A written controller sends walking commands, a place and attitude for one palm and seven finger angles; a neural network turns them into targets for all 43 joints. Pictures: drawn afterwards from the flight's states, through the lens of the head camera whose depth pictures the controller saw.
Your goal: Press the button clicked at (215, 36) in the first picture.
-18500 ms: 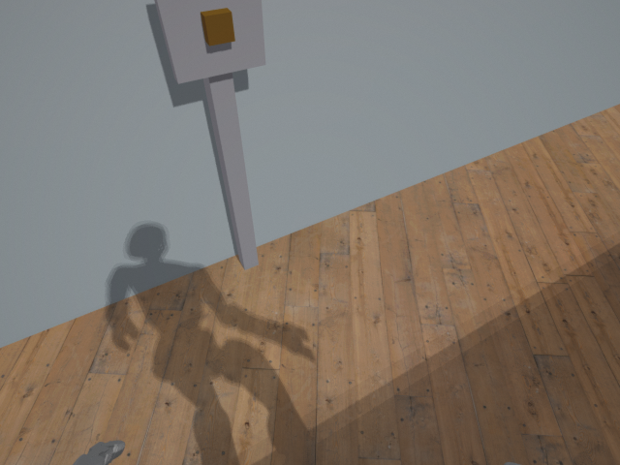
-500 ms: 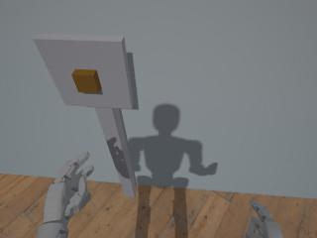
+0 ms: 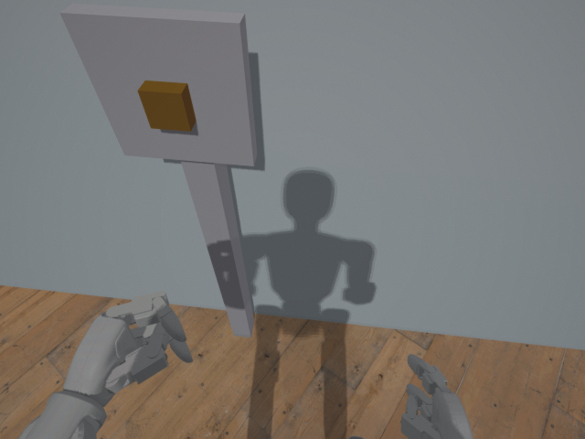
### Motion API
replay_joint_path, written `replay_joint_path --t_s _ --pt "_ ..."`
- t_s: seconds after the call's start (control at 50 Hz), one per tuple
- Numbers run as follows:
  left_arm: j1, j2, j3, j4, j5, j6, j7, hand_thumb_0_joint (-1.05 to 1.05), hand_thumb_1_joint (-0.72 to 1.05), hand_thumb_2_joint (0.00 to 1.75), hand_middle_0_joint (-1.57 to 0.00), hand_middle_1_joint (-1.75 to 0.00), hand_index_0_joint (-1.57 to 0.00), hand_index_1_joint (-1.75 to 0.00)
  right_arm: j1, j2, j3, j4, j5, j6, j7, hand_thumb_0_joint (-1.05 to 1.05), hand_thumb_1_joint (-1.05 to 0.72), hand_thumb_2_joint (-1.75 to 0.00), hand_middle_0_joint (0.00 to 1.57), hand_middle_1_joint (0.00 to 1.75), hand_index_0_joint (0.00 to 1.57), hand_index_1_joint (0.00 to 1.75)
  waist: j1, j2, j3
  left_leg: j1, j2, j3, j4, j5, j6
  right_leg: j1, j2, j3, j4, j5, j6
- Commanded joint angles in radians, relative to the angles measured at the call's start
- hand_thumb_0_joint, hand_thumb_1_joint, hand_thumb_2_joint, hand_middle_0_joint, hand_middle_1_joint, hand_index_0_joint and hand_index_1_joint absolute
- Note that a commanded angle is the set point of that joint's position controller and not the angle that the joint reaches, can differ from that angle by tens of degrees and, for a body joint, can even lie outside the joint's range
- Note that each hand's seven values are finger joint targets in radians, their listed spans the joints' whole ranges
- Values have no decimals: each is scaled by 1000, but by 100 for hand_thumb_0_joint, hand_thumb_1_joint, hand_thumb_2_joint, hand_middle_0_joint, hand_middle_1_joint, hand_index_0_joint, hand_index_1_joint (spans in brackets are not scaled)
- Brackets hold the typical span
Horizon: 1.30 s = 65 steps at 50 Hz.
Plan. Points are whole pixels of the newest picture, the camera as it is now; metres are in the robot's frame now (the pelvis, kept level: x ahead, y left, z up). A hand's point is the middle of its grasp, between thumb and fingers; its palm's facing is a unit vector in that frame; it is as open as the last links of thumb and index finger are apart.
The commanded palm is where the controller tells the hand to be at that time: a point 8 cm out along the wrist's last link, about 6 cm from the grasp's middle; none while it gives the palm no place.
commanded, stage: raise the hand and make a fist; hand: left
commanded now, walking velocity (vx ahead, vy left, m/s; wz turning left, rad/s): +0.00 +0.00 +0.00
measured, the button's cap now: (169, 105) +0.50 +0.20 +0.20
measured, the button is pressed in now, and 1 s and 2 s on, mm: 0 0 0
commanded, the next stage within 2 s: aim a knuckle at the button in 1.24 s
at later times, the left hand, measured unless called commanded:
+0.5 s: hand (85, 307) +0.22 +0.22 +0.15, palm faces +0.01 -0.99 -0.10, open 3.1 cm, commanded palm +0.19 +0.26 +0.16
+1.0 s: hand (79, 257) +0.26 +0.22 +0.19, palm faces -0.05 -0.99 -0.09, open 3.1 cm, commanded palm +0.22 +0.27 +0.20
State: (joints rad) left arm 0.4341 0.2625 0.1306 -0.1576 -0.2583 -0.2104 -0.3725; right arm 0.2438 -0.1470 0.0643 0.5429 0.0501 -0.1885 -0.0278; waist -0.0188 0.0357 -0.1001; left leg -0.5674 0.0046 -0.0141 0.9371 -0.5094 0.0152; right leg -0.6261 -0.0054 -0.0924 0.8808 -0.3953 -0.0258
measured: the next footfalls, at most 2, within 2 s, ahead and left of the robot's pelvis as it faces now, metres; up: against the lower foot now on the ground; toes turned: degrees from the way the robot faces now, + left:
none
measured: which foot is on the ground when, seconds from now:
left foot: down 0.00-1.00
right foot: down 0.00-1.00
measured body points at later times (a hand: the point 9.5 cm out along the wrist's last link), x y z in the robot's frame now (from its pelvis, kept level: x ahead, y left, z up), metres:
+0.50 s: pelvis +0.02 +0.01 +0.03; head +0.00 +0.01 +0.48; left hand +0.22 +0.27 +0.16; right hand +0.21 -0.21 -0.01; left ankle -0.02 +0.11 -0.69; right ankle +0.03 -0.11 -0.69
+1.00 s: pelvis +0.02 +0.01 +0.04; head +0.00 -0.01 +0.49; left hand +0.25 +0.28 +0.19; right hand +0.21 -0.21 -0.02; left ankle -0.02 +0.11 -0.69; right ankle +0.03 -0.11 -0.69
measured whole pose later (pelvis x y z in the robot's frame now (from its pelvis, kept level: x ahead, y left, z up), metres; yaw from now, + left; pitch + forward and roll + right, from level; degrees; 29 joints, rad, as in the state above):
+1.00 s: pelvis +0.02 +0.01 +0.04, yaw +0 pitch -1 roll -1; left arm 0.16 0.36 0.33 -0.17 -0.33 0.16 -0.38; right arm 0.23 -0.26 0.08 0.60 0.07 -0.26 -0.07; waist 0.04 0.06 -0.05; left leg -0.18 -0.01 -0.01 0.56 -0.36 0.02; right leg -0.25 -0.01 -0.08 0.54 -0.27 -0.01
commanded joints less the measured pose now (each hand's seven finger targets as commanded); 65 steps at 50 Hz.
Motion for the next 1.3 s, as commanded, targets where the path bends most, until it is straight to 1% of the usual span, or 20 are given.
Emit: replay_joint_path --t_s 0.0,0.04,0.12,0.18,0.22,0.28,0.36,0.44,0.48,0.56,0.66,0.76,0.82,0.9,1.0,1.06,1.12,1.16,1.18,1.28 --pt "115 110 224 -284 -95 5 123 0 90 90 -127 -147 -127 -147 -159 -155 -83 -219 5 -65 -34 0 -90 -90 20 30 20 30 91 -65 -142 -1 -5 -26 -235 326 -6 311 0 26 -154 185 3" --pt "113 100 213 -322 -78 -35 160 0 90 90 -130 -150 -130 -150 -116 -155 -86 -203 -1 -82 -27 0 -90 -90 20 30 20 30 80 -12 -116 15 0 -21 -249 332 -9 274 5 14 -155 180 1" --pt "14 67 82 -327 -27 -102 144 0 90 90 -130 -150 -130 -150 -57 -194 -89 -176 -3 -135 -16 0 -90 -90 20 30 20 30 7 34 -59 57 4 -21 -246 267 0 187 7 20 -182 100 7" --pt "-57 84 53 -294 -25 -100 99 0 90 90 -130 -150 -130 -150 -50 -219 -87 -161 5 -171 -28 0 -90 -90 20 30 20 30 -18 -9 -31 63 2 -39 -256 184 9 176 1 36 -226 10 10" --pt "-80 144 115 -284 -27 -87 83 0 90 90 -130 -150 -130 -150 -48 -230 -91 -153 12 -188 -40 0 -90 -90 20 30 20 30 -2 -20 -75 83 -1 -40 -270 171 12 209 -6 47 -250 -13 12" --pt "-99 209 200 -286 -31 -51 95 0 90 90 -130 -150 -130 -150 -62 -224 -85 -147 10 -195 -48 0 -90 -90 20 30 20 30 33 31 -96 125 -1 -42 -298 234 8 273 -3 36 -249 64 4" --pt "-118 186 229 -312 -72 -12 108 0 90 90 -130 -150 -130 -150 -75 -208 -70 -148 11 -194 -49 0 -90 -90 20 30 20 30 55 54 -84 180 3 -36 -331 360 -5 339 2 9 -254 227 -1" --pt "-177 157 189 -275 -80 56 75 0 90 90 -130 -150 -130 -150 -79 -217 -58 -137 12 -194 -44 0 -90 -90 20 30 20 30 47 58 -29 219 4 -33 -355 419 -7 352 9 7 -281 310 2" --pt "-201 146 167 -231 -77 104 51 0 90 90 -130 -150 -130 -150 -83 -224 -54 -131 12 -189 -45 0 -90 -90 20 30 20 30 41 17 10 221 4 -32 -363 419 -1 356 13 12 -303 323 3" --pt "-288 211 207 -247 -68 179 20 0 90 90 -130 -150 -130 -150 -93 -230 -48 -137 13 -173 -53 0 -90 -90 20 30 20 30 47 11 -22 257 2 -32 -390 419 6 388 7 16 -329 325 6" --pt "-396 267 293 -318 -96 180 26 0 90 90 -130 -150 -130 -150 -114 -216 -36 -130 5 -164 -56 0 -90 -90 20 30 20 30 64 34 -116 334 -2 -30 -404 496 3 459 6 16 -340 392 5" --pt "-469 247 263 -266 -99 200 19 0 90 90 -130 -150 -130 -150 -125 -218 -27 -100 11 -169 -61 0 -90 -90 20 30 20 30 56 83 -59 360 1 -36 -439 486 -4 448 7 9 -368 373 1" --pt "-495 260 258 -217 -90 261 4 0 90 90 -130 -150 -130 -150 -135 -226 -28 -96 17 -159 -64 0 -90 -90 20 30 20 30 60 43 -32 349 1 -35 -459 457 1 459 4 14 -390 357 3" --pt "-402 244 272 -150 -96 335 -16 0 90 90 -130 -150 -130 -150 -148 -228 -30 -109 23 -135 -56 0 -90 -90 20 30 20 30 71 -36 -8 323 -1 -27 -468 449 4 467 1 16 -398 355 6" --pt "-445 295 332 -311 -100 294 17 0 90 90 -130 -150 -130 -150 -164 -216 -30 -136 11 -135 -49 0 -90 -90 20 30 20 30 86 1 -120 373 -7 -22 -460 502 3 514 2 20 -382 397 6" --pt "-449 273 319 -325 -96 245 44 0 90 90 -130 -150 -130 -150 -147 -210 -32 -121 7 -144 -49 0 -90 -90 20 30 20 30 77 43 -102 386 -7 -16 -463 491 -1 494 3 19 -388 384 5" --pt "-461 245 275 -275 -77 241 51 0 90 90 -130 -150 -130 -150 -138 -215 -32 -102 10 -147 -52 0 -90 -90 20 30 20 30 63 67 -23 365 -4 -14 -472 447 0 460 4 22 -405 346 5" --pt "-457 237 259 -238 -68 254 48 0 90 90 -130 -150 -130 -150 -136 -218 -35 -96 14 -147 -58 0 -90 -90 20 30 20 30 57 61 5 359 -5 -11 -476 413 4 445 2 25 -418 315 6" --pt "-462 232 249 -226 -69 265 42 0 90 90 -130 -150 -130 -150 -137 -222 -36 -93 14 -144 -60 0 -90 -90 20 30 20 30 55 9 16 351 -3 -14 -475 403 9 449 5 28 -427 303 7" --pt "-478 259 268 -241 -75 283 21 0 90 90 -130 -150 -130 -150 -158 -222 -34 -105 15 -142 -67 0 -90 -90 20 30 20 30 62 -6 -25 358 -8 -12 -472 383 15 474 0 42 -431 273 12"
